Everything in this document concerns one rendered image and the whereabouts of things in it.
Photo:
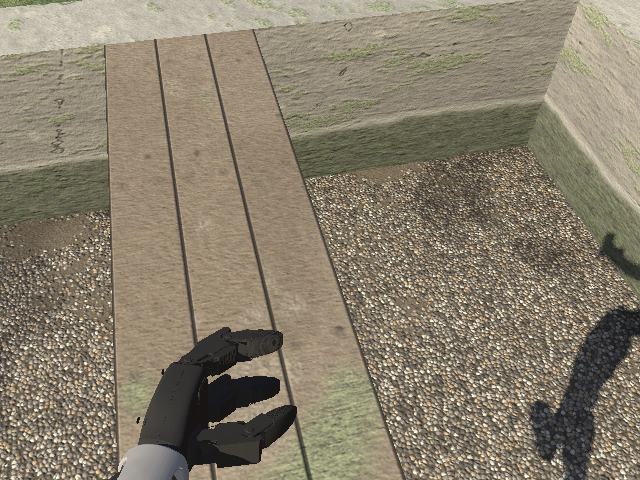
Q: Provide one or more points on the left robot hand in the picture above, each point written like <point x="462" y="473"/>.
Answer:
<point x="184" y="403"/>

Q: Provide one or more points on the left robot forearm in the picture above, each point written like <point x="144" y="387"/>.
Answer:
<point x="152" y="462"/>

